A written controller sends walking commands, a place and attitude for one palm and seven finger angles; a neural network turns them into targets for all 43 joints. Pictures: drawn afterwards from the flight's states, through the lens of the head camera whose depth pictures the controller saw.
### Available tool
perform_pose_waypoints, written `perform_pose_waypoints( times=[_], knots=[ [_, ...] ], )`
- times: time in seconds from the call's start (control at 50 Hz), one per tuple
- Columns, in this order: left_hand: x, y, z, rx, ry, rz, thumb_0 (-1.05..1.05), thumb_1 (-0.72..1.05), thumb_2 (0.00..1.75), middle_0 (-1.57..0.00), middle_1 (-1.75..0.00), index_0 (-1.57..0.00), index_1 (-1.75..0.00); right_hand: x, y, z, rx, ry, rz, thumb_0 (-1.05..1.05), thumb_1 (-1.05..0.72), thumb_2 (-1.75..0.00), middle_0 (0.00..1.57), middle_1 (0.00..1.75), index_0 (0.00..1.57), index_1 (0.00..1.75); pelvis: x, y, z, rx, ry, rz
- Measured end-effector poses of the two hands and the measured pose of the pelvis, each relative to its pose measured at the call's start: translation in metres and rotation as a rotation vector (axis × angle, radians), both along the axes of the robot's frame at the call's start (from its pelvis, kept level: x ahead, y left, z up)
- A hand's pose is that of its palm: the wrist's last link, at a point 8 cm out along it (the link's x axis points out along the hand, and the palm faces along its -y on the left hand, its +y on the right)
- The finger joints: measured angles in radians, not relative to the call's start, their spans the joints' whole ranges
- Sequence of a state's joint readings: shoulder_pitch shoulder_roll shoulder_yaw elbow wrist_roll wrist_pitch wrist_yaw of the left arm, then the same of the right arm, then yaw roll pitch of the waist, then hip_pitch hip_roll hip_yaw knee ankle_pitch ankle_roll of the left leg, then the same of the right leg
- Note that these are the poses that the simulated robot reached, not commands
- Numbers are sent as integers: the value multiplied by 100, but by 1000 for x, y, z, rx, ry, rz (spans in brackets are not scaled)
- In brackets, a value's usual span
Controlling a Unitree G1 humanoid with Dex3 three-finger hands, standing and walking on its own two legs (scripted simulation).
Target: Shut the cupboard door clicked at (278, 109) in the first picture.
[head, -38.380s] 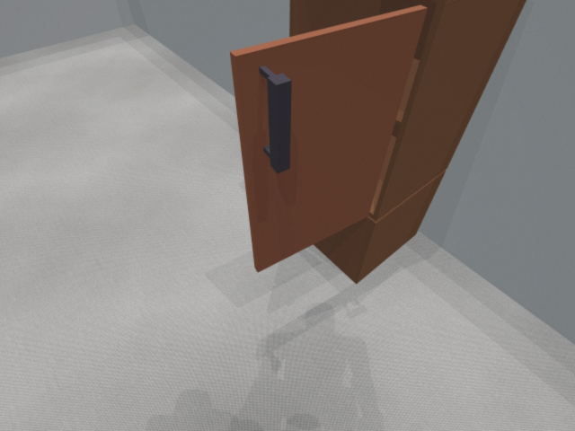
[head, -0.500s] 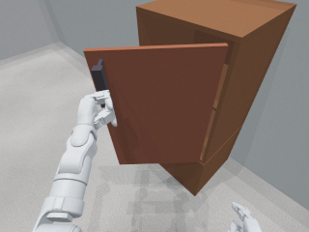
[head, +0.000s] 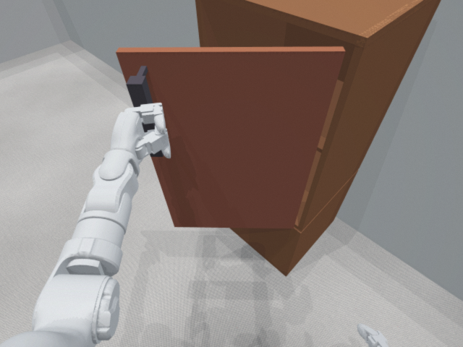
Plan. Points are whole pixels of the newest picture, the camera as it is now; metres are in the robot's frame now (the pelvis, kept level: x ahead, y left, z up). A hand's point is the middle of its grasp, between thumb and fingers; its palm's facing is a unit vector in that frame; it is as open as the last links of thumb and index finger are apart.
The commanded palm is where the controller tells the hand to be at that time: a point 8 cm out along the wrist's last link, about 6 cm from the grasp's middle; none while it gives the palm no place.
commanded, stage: push the door shut along its arc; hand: left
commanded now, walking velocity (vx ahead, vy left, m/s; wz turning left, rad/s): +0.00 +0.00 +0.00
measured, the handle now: (150, 113) +0.51 +0.17 +0.14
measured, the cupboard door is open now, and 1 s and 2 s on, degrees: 43 31 13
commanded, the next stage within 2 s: pull the fist back off the door in 1.46 s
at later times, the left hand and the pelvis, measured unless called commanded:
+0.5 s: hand (182, 114) +0.49 +0.10 +0.15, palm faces -0.19 -0.98 -0.02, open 3.1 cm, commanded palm +0.49 +0.16 +0.15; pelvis +0.01 +0.01 -0.01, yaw +0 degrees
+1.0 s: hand (202, 98) +0.54 +0.07 +0.16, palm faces -0.31 -0.95 -0.02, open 3.1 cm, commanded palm +0.54 +0.12 +0.15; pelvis +0.02 +0.00 -0.01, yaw -1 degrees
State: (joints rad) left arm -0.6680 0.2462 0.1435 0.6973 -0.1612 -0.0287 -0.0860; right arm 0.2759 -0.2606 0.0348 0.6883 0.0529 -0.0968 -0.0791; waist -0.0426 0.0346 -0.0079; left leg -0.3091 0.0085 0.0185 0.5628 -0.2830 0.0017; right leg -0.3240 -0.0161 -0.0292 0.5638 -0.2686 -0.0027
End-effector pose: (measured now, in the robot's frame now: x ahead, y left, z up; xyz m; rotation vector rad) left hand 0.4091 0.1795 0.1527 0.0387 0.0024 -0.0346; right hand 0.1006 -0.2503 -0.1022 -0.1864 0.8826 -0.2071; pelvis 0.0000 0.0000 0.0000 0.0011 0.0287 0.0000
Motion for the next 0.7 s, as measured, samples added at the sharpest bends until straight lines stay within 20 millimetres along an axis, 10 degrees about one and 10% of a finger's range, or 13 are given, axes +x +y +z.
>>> perform_pose_waypoints(
  times=[0.7],
  knots=[
    [107,-44,-1,-35,32,-203,2,90,90,-130,-150,-129,-150,-99,-15,-17,-32,274,-146,1,-91,-90,20,30,20,30,11,4,-12,-2,169,-22]
  ],
)
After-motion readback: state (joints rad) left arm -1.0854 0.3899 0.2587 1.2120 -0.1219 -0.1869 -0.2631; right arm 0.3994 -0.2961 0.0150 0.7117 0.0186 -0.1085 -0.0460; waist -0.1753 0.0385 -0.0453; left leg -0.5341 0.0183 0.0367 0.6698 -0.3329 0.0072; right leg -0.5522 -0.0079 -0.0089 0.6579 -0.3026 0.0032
